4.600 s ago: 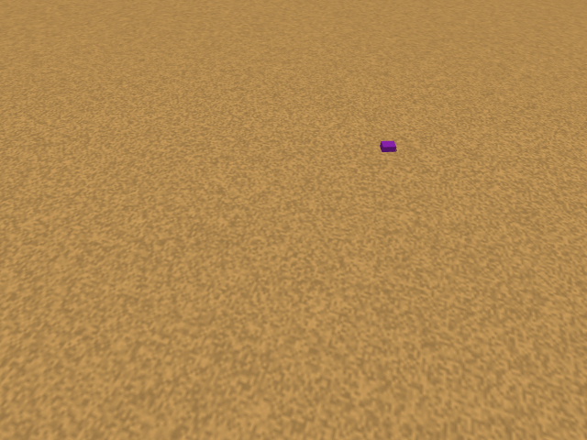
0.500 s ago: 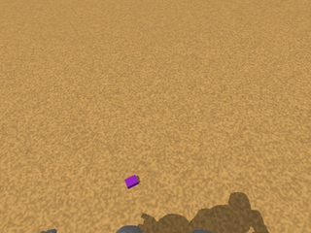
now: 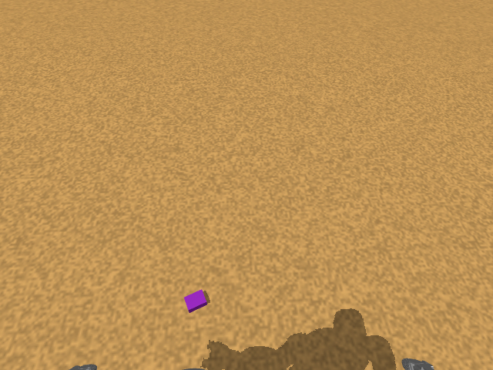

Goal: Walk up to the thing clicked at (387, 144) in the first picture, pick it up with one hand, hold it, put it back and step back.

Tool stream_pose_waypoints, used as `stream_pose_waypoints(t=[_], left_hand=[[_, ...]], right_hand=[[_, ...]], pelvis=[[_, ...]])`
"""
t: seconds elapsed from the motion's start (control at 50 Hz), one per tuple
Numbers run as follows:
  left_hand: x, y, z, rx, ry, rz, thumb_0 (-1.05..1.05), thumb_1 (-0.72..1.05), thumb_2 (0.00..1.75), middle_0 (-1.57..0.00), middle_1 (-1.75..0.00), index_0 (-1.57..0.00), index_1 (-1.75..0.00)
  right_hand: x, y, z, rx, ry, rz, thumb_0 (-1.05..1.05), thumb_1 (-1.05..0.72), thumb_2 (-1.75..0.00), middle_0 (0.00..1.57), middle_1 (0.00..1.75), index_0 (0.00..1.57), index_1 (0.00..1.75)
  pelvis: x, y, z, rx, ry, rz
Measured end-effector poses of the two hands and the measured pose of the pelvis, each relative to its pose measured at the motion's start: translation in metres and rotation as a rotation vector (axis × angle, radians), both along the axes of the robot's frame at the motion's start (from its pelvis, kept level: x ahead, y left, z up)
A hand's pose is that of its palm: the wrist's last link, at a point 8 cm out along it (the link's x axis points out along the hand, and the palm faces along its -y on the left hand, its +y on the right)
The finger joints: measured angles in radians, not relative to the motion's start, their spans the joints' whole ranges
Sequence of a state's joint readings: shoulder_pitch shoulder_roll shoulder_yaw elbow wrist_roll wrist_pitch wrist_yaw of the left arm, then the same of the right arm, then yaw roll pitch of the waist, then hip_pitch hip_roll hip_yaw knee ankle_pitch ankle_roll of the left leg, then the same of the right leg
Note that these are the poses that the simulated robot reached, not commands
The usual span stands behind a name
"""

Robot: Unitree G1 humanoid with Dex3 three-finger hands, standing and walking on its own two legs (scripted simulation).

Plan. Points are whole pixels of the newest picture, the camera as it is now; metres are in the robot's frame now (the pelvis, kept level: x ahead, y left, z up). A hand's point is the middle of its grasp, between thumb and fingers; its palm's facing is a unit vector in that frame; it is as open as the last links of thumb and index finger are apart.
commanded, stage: walk up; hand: left
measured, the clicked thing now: (195, 301) +0.45 +0.21 -0.75
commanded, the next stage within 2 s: stand in 0.90 s
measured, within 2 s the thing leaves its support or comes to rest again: neither
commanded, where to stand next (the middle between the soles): +0.06 -0.01 m, yaw -1 degrees
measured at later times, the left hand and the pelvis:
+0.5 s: hand out of the picture +0.08 +0.26 -0.14, palm faces +0.00 -0.94 -0.34, open 7.4 cm; pelvis +0.00 +0.00 +0.02, yaw +0 degrees
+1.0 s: hand out of the picture +0.08 +0.26 -0.14, palm faces -0.01 -0.94 -0.33, open 7.4 cm; pelvis +0.01 +0.00 +0.02, yaw +1 degrees
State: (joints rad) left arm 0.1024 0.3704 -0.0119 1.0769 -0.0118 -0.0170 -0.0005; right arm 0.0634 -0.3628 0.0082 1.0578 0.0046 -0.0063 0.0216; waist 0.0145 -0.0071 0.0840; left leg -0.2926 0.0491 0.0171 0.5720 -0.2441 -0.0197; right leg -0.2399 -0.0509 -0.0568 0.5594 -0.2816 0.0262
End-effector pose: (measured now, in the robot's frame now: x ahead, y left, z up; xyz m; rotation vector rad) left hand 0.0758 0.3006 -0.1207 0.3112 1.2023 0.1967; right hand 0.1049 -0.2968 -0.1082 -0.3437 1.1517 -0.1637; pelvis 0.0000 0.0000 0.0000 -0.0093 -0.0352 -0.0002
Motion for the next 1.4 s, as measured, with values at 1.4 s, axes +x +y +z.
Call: stream_pose_waypoints(t=[1.4], left_hand=[[0.022, -0.007, 0.016, -0.001, 0.047, 0.021, 0.01, 0.91, 0.89, -0.21, -0.3, -0.21, -0.3]], right_hand=[[0.012, -0.002, 0.006, 0.008, 0.066, -0.034, 0.0, -0.91, -0.9, 0.2, 0.3, 0.2, 0.3]], pelvis=[[0.034, -0.003, 0.017, 0.006, 0.017, 0.009]])
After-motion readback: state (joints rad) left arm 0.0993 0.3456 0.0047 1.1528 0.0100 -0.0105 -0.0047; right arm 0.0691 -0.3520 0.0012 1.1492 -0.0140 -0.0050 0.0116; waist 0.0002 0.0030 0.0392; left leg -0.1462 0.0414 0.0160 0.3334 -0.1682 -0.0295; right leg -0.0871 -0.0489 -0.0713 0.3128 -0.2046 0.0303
